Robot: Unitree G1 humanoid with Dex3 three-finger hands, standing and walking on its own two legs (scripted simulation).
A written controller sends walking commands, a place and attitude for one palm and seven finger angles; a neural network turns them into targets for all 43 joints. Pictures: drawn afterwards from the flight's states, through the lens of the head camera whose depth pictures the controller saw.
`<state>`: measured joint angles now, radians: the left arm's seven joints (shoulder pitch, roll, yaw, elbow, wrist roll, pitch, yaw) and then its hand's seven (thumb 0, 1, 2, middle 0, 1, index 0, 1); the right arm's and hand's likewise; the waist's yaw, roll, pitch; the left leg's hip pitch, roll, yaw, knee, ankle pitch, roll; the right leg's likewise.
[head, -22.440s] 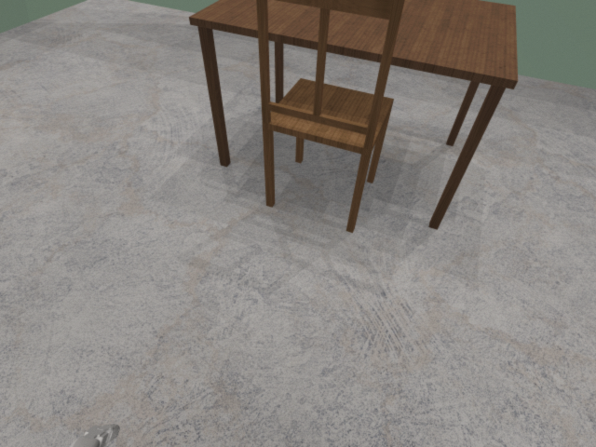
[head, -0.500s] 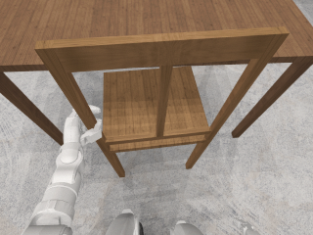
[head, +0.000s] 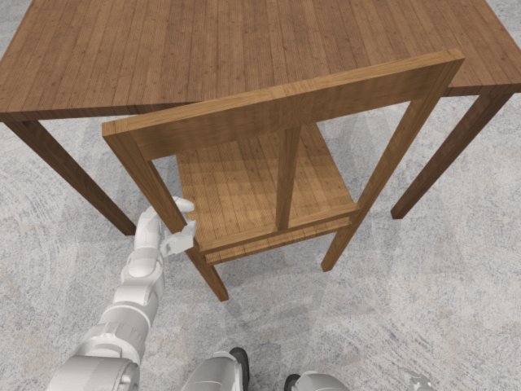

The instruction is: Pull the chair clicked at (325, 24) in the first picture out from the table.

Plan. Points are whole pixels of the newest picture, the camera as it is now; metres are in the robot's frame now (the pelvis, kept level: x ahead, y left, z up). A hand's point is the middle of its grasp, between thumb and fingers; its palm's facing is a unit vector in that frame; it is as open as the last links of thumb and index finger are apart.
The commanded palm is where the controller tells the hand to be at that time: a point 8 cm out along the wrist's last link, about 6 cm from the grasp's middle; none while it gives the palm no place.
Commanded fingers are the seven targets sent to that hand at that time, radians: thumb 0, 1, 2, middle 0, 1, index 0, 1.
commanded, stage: step backward, pulling the chair out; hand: left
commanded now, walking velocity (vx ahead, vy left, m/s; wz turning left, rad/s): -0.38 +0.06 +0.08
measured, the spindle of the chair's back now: (284, 188) +0.44 -0.04 -0.04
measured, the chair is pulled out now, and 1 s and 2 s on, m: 0.07 0.18 0.31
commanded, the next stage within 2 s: none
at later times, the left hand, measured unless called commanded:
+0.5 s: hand (186, 260) +0.32 +0.13 -0.06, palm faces -0.05 -0.99 -0.15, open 5.7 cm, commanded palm +0.30 +0.18 -0.06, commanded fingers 0.00 0.90 0.90 -0.50 -1.45 -0.50 -1.45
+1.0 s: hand (201, 320) +0.22 +0.10 -0.06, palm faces +0.06 -0.99 -0.14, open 5.7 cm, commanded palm +0.21 +0.16 -0.06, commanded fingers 0.00 0.90 0.90 -0.50 -1.45 -0.50 -1.45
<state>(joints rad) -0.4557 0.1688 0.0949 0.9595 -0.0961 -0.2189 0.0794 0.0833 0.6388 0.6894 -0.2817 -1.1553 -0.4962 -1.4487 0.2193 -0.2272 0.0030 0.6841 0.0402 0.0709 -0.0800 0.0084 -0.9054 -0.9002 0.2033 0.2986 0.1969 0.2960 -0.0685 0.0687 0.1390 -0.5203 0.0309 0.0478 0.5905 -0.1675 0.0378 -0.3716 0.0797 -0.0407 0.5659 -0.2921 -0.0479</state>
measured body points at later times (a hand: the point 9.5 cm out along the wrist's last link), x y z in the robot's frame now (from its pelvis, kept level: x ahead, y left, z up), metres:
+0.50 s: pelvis -0.05 +0.02 +0.00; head +0.04 +0.03 +0.44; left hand +0.31 +0.18 -0.05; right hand +0.06 -0.24 -0.12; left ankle +0.00 +0.12 -0.73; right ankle -0.01 -0.09 -0.72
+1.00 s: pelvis -0.14 -0.02 +0.01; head -0.03 -0.03 +0.44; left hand +0.21 +0.15 -0.05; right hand -0.03 -0.33 -0.12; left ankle -0.22 +0.15 -0.70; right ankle -0.06 -0.13 -0.73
